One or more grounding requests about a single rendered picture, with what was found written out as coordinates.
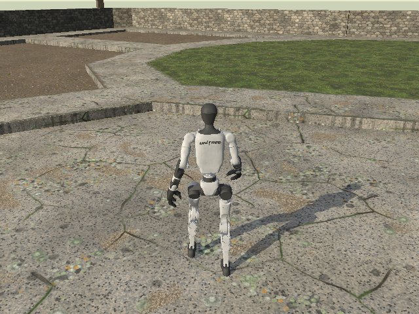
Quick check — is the robot left upper arm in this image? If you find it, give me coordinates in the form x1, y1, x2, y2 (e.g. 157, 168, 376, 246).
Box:
179, 132, 196, 169

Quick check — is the right robot shin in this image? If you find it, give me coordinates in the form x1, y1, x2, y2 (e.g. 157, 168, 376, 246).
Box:
221, 222, 230, 267

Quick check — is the robot left forearm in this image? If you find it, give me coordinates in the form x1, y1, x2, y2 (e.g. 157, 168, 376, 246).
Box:
169, 159, 185, 191

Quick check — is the robot torso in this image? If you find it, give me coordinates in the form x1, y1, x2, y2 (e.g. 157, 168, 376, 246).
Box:
194, 128, 225, 196

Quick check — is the robot right hand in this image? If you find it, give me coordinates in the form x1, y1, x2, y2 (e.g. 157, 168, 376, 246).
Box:
226, 169, 242, 180

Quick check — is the robot right forearm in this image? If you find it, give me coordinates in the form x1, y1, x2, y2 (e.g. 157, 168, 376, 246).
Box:
233, 156, 242, 173

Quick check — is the robot right upper arm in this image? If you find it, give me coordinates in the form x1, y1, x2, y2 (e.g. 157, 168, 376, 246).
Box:
223, 131, 240, 166

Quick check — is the robot left hand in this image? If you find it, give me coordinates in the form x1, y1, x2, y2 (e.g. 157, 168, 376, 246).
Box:
167, 189, 181, 207

